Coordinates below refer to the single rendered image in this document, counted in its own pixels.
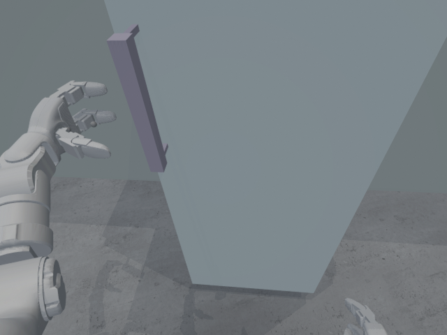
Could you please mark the handle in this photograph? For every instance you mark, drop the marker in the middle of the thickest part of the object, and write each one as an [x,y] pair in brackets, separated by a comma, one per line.
[127,63]

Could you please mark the left robot upper arm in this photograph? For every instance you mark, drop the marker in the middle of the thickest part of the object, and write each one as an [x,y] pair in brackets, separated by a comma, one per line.
[31,292]

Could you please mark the fridge door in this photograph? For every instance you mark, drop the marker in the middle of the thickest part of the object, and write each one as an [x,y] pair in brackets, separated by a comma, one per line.
[277,115]

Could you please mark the right robot hand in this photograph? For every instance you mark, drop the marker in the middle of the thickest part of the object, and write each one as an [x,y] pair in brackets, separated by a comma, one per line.
[365,318]

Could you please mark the left robot hand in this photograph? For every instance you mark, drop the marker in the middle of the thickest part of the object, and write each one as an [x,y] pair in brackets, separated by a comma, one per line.
[51,117]

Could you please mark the left robot forearm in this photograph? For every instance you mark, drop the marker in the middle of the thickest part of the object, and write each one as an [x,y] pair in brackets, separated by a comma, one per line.
[25,173]

